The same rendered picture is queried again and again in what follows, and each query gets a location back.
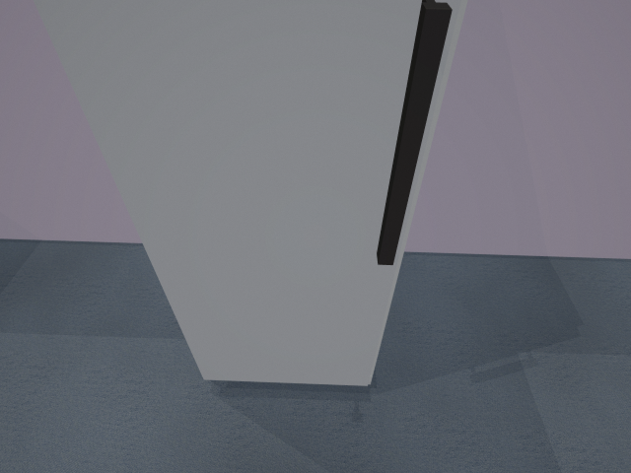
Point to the fridge door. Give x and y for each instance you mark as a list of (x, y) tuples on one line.
[(252, 143)]

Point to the handle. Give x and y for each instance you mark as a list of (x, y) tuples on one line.
[(429, 43)]

